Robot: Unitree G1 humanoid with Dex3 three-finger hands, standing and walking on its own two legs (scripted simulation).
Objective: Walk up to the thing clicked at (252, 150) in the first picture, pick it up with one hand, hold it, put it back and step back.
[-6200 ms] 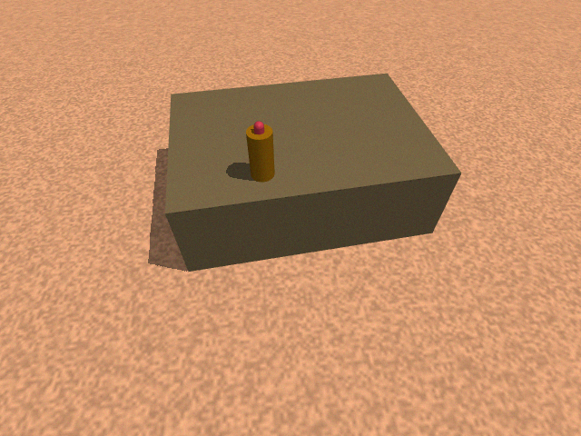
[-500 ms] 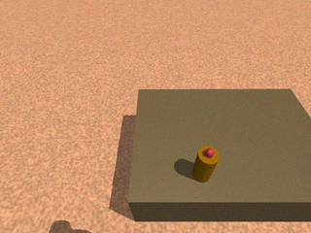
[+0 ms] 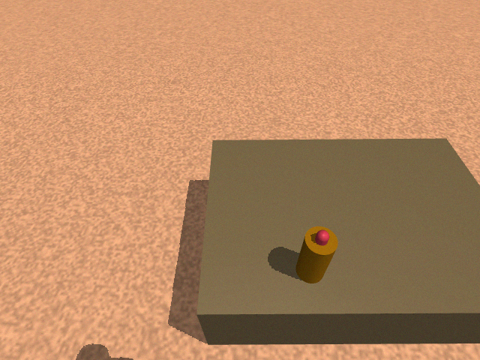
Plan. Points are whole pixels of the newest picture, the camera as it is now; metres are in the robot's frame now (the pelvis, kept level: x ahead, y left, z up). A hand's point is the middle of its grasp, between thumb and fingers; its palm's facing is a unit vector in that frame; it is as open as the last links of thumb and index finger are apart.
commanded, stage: stand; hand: right
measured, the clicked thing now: (316, 253) +0.46 -0.21 -0.31
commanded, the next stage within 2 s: go down in 0.18 s
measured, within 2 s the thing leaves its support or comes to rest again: neither
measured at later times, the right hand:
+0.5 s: hand out of the picture +0.15 -0.25 -0.16, palm faces +0.06 +0.95 -0.32, open 10.5 cm
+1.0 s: hand out of the picture +0.15 -0.28 -0.16, palm faces +0.09 +0.94 -0.33, open 17.3 cm
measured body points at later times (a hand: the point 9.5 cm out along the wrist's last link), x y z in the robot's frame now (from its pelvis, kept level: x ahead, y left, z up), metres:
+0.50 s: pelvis -0.02 +0.01 -0.01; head +0.04 -0.01 +0.43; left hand +0.09 +0.28 -0.13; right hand +0.14 -0.30 -0.14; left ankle -0.04 +0.14 -0.75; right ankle +0.02 -0.11 -0.75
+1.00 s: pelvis +0.00 +0.01 -0.04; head +0.06 -0.01 +0.41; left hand +0.14 +0.27 -0.14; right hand +0.14 -0.32 -0.14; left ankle -0.04 +0.14 -0.75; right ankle +0.02 -0.11 -0.75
